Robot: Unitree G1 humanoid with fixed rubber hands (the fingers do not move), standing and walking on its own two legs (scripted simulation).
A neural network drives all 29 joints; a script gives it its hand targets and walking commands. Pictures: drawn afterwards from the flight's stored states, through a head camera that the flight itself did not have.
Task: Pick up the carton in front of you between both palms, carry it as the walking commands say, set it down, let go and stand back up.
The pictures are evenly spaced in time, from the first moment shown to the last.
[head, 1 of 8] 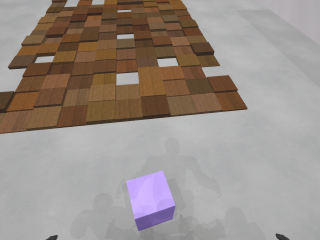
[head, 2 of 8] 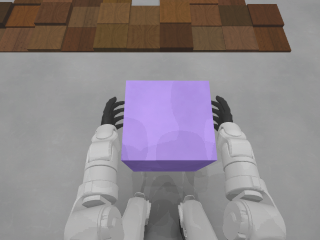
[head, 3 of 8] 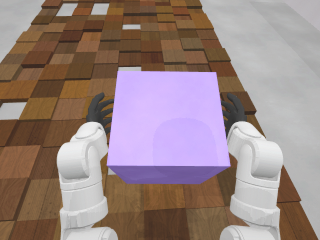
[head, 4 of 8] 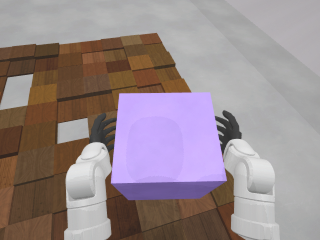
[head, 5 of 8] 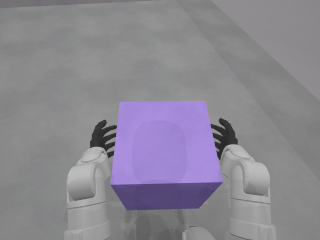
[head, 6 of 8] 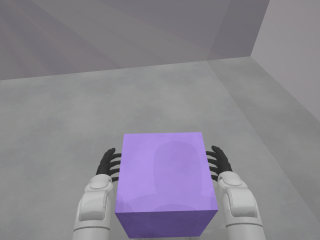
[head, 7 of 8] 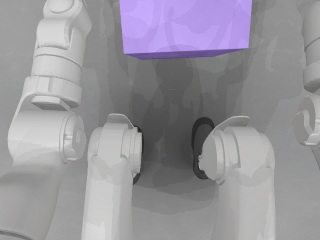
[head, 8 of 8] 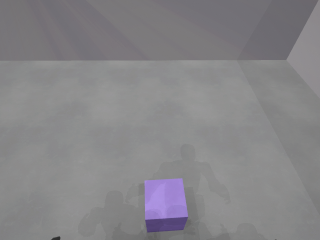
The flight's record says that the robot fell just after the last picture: no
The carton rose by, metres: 0.81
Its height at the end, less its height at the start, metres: +0.00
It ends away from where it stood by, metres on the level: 6.95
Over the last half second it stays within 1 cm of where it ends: yes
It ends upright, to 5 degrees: yes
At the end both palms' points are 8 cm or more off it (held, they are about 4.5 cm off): yes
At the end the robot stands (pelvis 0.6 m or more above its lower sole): yes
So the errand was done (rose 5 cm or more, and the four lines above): yes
